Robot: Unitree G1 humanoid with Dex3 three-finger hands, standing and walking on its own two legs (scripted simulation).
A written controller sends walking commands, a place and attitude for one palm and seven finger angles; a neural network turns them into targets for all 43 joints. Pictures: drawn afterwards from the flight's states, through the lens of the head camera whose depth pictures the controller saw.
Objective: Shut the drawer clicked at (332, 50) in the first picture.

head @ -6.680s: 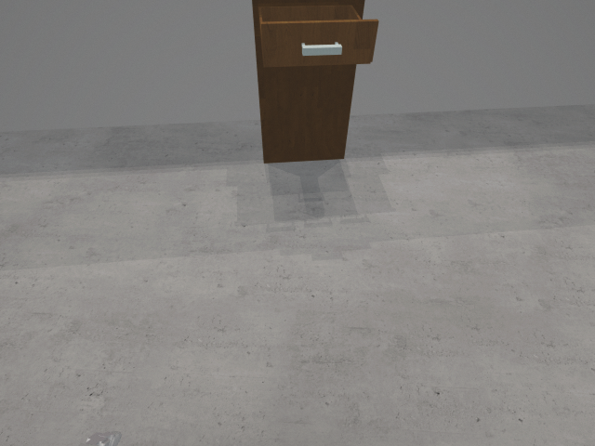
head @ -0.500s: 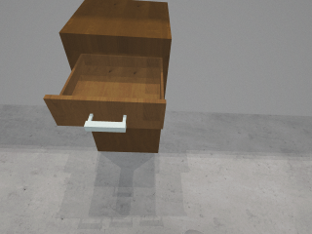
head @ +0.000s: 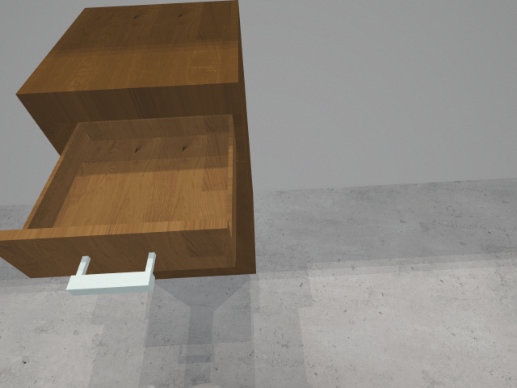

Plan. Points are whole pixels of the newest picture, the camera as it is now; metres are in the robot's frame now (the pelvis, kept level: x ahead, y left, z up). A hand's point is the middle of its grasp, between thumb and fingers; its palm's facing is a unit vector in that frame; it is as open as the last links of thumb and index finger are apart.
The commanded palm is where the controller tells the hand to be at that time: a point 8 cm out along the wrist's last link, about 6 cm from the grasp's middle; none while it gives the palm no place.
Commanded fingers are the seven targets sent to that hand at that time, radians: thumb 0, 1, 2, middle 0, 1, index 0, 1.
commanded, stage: come to a stop and stand still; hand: left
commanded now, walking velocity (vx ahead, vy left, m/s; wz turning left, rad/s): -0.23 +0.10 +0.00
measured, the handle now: (115, 271) +0.31 +0.27 -0.02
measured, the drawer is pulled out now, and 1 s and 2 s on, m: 0.30 0.30 0.30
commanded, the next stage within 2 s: look again from close up in 1.62 s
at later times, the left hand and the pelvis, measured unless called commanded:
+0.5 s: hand out of the picture -0.01 +0.23 -0.17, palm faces +0.03 -0.98 -0.19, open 7.4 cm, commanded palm none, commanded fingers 0.00 0.90 0.90 -0.20 -0.30 -0.20 -0.30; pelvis -0.01 +0.04 +0.01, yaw -1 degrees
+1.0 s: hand out of the picture -0.03 +0.14 -0.17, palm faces +0.01 -0.99 -0.16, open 7.3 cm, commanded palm none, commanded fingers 0.00 0.90 0.90 -0.20 -0.30 -0.20 -0.30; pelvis -0.03 -0.02 +0.00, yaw -1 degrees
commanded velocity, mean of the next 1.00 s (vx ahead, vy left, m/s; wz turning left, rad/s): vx -0.02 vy -0.03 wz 0.00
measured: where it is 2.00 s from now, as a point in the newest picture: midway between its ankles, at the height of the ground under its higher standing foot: outside the picture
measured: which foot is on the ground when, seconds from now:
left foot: up 0.00-0.24, down 0.26-1.00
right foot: down 0.00-0.26, up 0.28-0.60, down 0.62-1.00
